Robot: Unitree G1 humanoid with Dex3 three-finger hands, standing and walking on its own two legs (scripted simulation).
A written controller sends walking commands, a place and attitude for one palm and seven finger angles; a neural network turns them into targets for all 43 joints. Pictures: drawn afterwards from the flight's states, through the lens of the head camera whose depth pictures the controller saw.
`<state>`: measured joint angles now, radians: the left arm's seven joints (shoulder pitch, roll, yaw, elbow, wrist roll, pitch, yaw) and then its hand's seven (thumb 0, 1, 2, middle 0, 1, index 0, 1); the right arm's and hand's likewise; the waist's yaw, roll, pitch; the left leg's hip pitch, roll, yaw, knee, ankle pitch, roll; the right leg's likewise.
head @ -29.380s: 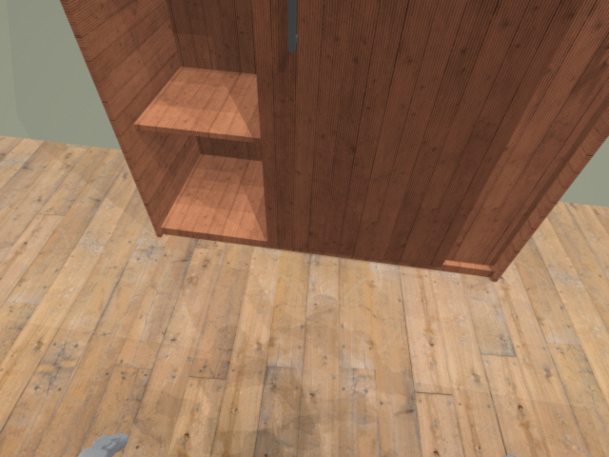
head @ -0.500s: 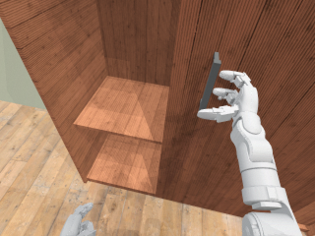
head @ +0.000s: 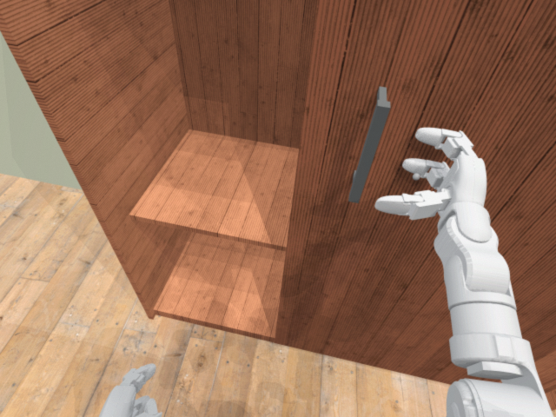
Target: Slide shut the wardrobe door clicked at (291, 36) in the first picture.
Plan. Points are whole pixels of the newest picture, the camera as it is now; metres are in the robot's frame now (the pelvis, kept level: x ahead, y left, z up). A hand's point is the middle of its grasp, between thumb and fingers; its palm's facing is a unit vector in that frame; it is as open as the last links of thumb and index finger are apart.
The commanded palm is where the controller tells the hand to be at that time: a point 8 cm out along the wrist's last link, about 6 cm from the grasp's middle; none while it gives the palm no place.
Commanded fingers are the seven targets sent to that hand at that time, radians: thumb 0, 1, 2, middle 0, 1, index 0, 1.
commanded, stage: move the hooked fingers beside the handle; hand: right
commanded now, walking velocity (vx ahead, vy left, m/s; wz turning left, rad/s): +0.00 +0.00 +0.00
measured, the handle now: (367, 149) +0.46 -0.09 +0.18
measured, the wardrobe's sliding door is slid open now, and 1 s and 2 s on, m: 0.47 0.47 0.47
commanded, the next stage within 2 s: feel for the door with the fingertips in 0.52 s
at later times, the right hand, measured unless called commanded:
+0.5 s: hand (406, 170) +0.41 -0.14 +0.18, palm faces +0.16 +0.99 +0.02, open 13.8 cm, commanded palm +0.38 -0.18 +0.17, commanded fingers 0.00 0.50 -0.30 0.30 1.20 0.30 1.20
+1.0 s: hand (383, 176) +0.41 -0.11 +0.17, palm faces +0.15 +0.99 +0.03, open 13.8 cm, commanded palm +0.39 -0.15 +0.17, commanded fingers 0.00 0.50 -0.30 0.30 1.20 0.30 1.20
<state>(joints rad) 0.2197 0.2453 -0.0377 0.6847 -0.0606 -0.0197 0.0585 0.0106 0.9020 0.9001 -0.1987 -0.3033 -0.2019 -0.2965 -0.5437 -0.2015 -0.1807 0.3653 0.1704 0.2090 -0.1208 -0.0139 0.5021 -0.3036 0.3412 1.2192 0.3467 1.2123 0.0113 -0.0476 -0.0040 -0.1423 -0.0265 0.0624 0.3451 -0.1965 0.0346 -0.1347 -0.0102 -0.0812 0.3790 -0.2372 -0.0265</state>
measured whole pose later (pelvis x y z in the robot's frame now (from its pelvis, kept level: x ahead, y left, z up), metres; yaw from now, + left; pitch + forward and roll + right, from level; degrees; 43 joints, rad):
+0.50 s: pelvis +0.00 +0.00 +0.00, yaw -1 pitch +0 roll +0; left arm 0.21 0.24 -0.04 0.70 -0.06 -0.03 0.05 0.01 0.90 0.90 -0.20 -0.30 -0.20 -0.30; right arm -0.59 -0.15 -0.14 0.40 0.17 0.18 -0.13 -0.01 0.50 -0.30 0.34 1.25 0.34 1.22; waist 0.00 -0.05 -0.02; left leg -0.15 -0.02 0.07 0.36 -0.21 0.03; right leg -0.14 0.00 -0.07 0.38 -0.24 -0.03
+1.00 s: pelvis +0.00 +0.00 +0.00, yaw +0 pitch +0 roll +0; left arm 0.21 0.23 -0.03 0.70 -0.05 -0.05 0.04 0.01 0.90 0.90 -0.20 -0.30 -0.20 -0.30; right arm -0.56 -0.10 -0.09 0.37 0.14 0.18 -0.20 -0.01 0.50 -0.30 0.32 1.22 0.32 1.23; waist 0.00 -0.05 0.00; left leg -0.16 -0.02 0.06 0.37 -0.21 0.03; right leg -0.14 0.00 -0.08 0.39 -0.24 -0.03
